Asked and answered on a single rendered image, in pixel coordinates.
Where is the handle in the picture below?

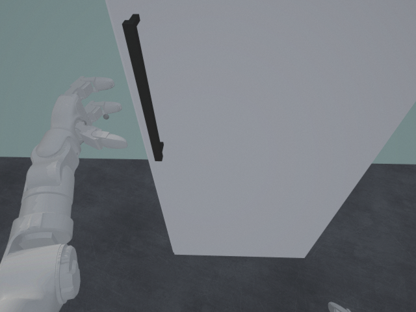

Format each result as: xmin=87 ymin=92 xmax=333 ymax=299
xmin=122 ymin=14 xmax=164 ymax=161

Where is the robot left hand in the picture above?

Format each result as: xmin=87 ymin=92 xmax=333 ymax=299
xmin=50 ymin=76 xmax=127 ymax=150

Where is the fridge door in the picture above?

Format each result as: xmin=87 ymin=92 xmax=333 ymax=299
xmin=107 ymin=0 xmax=416 ymax=258

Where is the left robot forearm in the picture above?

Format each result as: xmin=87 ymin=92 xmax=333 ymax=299
xmin=0 ymin=129 xmax=81 ymax=272

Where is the left robot upper arm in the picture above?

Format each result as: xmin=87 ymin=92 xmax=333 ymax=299
xmin=0 ymin=244 xmax=81 ymax=312

